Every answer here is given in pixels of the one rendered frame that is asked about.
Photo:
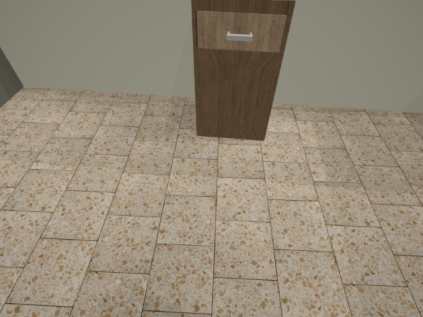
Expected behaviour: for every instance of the handle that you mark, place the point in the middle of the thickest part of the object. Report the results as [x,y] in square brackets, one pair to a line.
[239,37]

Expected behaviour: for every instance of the drawer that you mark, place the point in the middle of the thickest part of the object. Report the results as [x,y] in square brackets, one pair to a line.
[267,30]

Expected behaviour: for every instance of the cabinet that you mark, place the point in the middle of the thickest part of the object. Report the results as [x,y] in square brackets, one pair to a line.
[234,89]

